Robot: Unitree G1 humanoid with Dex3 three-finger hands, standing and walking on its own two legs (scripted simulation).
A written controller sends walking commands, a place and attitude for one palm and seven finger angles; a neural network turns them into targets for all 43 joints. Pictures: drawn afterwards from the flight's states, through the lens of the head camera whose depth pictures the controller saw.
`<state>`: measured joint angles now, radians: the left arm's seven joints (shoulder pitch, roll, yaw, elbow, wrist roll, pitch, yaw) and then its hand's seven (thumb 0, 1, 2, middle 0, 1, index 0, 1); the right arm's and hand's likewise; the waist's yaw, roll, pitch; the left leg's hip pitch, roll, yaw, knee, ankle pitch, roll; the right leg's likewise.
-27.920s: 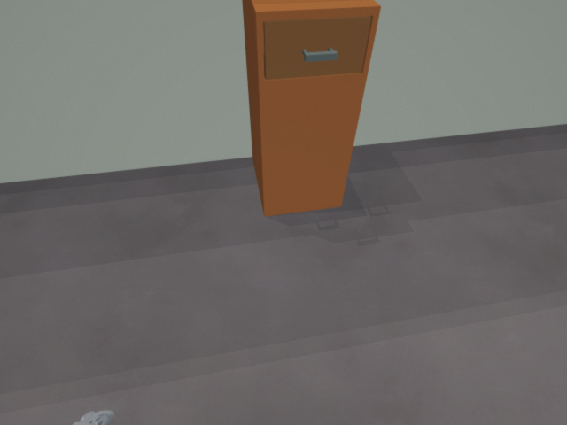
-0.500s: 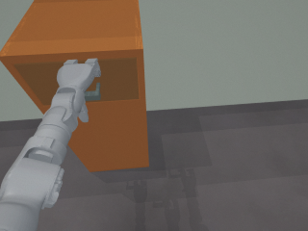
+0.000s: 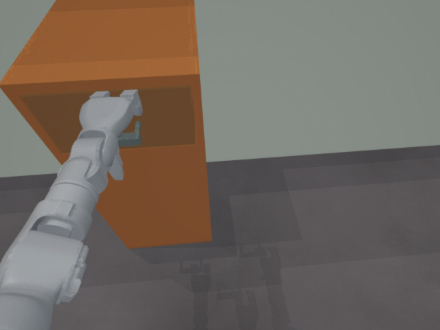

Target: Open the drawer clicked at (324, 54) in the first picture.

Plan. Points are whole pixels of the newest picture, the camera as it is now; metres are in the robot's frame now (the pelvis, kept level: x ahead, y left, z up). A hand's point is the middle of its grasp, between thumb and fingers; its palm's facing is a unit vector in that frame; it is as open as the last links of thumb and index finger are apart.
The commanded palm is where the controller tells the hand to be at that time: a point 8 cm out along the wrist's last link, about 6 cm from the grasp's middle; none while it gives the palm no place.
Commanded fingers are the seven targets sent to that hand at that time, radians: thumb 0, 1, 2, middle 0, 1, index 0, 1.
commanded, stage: re-aim the fingers above the handle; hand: left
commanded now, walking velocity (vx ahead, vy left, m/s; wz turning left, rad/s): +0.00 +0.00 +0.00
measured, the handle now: (117, 133) +0.53 +0.23 +0.03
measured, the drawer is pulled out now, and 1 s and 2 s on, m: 0.00 0.00 0.00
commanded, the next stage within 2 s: lower the fingers behind the handle in 0.42 s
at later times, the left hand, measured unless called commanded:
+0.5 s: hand (116, 133) +0.47 +0.20 +0.09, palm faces -0.02 -0.02 -1.00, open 13.8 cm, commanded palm +0.45 +0.20 +0.15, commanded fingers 0.00 -0.50 0.30 -0.30 -1.20 -0.30 -1.20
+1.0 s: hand (119, 145) +0.46 +0.20 +0.06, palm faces -0.03 +0.00 -1.00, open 13.8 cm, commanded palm +0.45 +0.20 +0.12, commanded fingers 0.00 -0.50 0.30 -0.30 -1.20 -0.30 -1.20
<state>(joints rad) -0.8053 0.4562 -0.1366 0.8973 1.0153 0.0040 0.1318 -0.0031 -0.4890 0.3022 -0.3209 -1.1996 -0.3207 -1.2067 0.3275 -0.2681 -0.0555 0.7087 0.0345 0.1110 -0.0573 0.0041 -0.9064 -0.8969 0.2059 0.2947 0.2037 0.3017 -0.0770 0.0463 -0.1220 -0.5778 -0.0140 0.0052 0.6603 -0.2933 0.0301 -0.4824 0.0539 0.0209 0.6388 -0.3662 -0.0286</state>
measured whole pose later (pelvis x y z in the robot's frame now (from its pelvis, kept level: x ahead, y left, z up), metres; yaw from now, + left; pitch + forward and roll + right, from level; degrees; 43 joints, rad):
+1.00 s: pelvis +0.00 -0.01 +0.00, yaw +0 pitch +13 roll +0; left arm -0.77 0.43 -0.10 0.97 1.05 0.06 0.24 0.00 -0.49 0.30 -0.32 -1.20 -0.32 -1.21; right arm 0.30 -0.25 -0.05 0.70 0.03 0.12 -0.04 0.00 -0.91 -0.90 0.21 0.29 0.20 0.30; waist -0.08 0.05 -0.13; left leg -0.61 -0.01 0.01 0.69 -0.31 0.02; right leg -0.53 0.06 0.02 0.68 -0.38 -0.04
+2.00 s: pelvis -0.01 +0.01 -0.02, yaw -1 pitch +18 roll -2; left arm -0.89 0.42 -0.10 1.10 1.09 0.07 0.34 0.00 -0.49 0.30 -0.32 -1.20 -0.27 -1.32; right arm 0.36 -0.24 -0.04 0.69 0.02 0.13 -0.03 0.00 -0.91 -0.90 0.21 0.29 0.20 0.30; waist -0.12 0.04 -0.17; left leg -0.79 0.00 0.02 0.81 -0.33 0.04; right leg -0.70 0.07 0.03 0.78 -0.40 -0.02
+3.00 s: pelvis +0.01 +0.00 +0.00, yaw +0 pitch +12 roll -1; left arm -0.76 0.44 -0.13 0.85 1.01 0.06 0.11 0.00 -0.49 0.30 -0.32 -1.20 -0.32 -1.21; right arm 0.28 -0.25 -0.04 0.67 0.04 0.14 -0.04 0.00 -0.91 -0.90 0.21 0.29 0.20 0.30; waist -0.06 0.06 -0.14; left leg -0.55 -0.02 0.02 0.66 -0.31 0.04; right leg -0.46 0.05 0.03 0.63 -0.38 -0.02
